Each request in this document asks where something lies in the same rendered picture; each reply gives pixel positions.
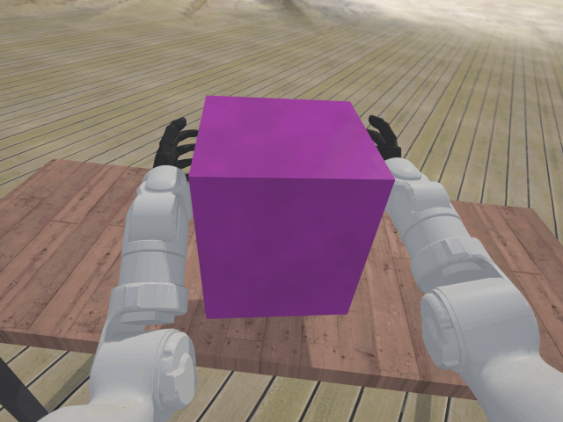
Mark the robot right upper arm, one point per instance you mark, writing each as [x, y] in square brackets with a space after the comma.
[483, 330]

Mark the robot right hand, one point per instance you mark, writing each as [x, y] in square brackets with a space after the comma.
[386, 140]

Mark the table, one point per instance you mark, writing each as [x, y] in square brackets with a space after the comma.
[61, 235]

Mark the robot left forearm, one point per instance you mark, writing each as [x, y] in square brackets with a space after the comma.
[154, 250]

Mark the carton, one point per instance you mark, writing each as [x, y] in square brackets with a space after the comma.
[287, 197]

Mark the robot left upper arm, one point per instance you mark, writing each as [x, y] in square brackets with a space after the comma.
[138, 376]

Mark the robot left hand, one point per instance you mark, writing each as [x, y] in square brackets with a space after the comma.
[168, 151]

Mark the robot right forearm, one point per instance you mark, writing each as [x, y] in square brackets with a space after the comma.
[441, 249]

